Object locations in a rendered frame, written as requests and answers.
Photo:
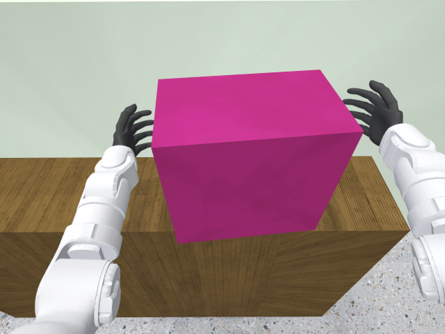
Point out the robot right upper arm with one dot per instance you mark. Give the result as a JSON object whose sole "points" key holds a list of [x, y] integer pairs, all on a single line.
{"points": [[429, 266]]}

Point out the right robot forearm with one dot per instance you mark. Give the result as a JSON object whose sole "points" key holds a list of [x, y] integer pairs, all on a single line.
{"points": [[419, 173]]}

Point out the robot left upper arm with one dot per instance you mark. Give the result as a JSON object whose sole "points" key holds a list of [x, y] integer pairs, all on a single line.
{"points": [[77, 297]]}

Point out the right robot hand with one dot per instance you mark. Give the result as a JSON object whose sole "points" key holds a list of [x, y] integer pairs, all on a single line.
{"points": [[384, 114]]}

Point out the left robot forearm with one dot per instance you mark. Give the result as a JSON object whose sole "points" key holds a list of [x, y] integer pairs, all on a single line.
{"points": [[95, 231]]}

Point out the left robot hand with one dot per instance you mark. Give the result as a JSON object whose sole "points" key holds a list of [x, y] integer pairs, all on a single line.
{"points": [[125, 129]]}

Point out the carton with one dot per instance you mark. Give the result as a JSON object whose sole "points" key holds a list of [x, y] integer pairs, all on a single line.
{"points": [[250, 154]]}

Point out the pedestal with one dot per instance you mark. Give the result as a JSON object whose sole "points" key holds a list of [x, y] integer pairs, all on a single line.
{"points": [[292, 274]]}

